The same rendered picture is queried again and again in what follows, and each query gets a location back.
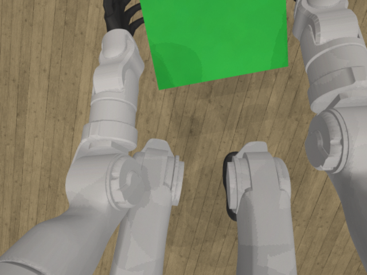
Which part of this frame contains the robot left forearm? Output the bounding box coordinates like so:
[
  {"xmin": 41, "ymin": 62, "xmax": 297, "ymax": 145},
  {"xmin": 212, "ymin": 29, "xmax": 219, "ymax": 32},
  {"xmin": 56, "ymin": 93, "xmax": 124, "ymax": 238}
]
[{"xmin": 65, "ymin": 29, "xmax": 145, "ymax": 191}]

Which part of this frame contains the robot shin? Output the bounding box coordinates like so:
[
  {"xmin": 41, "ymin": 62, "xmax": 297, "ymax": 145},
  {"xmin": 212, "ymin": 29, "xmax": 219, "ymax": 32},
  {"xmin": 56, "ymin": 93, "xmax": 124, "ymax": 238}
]
[
  {"xmin": 232, "ymin": 142, "xmax": 291, "ymax": 213},
  {"xmin": 133, "ymin": 139, "xmax": 174, "ymax": 169}
]

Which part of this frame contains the carton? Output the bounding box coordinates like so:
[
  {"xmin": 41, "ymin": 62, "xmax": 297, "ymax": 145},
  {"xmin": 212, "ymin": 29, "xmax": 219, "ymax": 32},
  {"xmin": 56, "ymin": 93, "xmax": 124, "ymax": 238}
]
[{"xmin": 140, "ymin": 0, "xmax": 288, "ymax": 90}]

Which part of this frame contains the robot right forearm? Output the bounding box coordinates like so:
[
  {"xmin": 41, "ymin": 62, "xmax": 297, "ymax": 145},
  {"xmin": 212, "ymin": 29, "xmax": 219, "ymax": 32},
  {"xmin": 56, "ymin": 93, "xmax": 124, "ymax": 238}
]
[{"xmin": 292, "ymin": 0, "xmax": 367, "ymax": 113}]

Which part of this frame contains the right robot shin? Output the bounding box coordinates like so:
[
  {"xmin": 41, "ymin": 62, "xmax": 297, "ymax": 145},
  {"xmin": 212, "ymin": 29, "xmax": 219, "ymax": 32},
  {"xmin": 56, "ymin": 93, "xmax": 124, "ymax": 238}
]
[{"xmin": 232, "ymin": 142, "xmax": 291, "ymax": 213}]

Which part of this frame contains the robot left hand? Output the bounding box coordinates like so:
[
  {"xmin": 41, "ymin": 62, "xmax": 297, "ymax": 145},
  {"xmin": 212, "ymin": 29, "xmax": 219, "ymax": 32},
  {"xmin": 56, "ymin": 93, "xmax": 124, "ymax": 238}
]
[{"xmin": 103, "ymin": 0, "xmax": 144, "ymax": 37}]

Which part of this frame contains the left robot upper arm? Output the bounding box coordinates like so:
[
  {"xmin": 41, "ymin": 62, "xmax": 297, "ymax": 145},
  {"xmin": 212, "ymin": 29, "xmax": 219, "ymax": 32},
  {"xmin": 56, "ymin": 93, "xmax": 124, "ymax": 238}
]
[{"xmin": 0, "ymin": 153, "xmax": 145, "ymax": 275}]

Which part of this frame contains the left robot shin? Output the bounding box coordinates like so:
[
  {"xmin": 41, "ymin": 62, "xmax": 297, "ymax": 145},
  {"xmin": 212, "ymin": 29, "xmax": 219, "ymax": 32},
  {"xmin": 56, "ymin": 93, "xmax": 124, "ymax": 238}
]
[{"xmin": 133, "ymin": 139, "xmax": 174, "ymax": 169}]

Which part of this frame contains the right robot upper arm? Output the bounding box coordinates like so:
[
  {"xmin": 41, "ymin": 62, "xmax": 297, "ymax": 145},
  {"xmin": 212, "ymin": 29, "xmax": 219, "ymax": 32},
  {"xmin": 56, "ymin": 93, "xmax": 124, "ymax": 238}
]
[{"xmin": 304, "ymin": 105, "xmax": 367, "ymax": 272}]

